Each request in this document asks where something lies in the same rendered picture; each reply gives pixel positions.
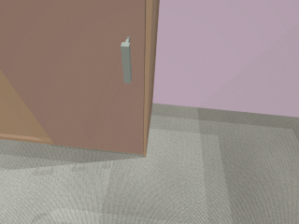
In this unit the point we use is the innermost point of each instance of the handle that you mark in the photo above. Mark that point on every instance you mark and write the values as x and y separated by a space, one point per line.
126 60

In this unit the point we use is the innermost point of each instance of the wardrobe door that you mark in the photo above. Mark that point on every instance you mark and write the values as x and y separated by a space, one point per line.
15 116
63 58

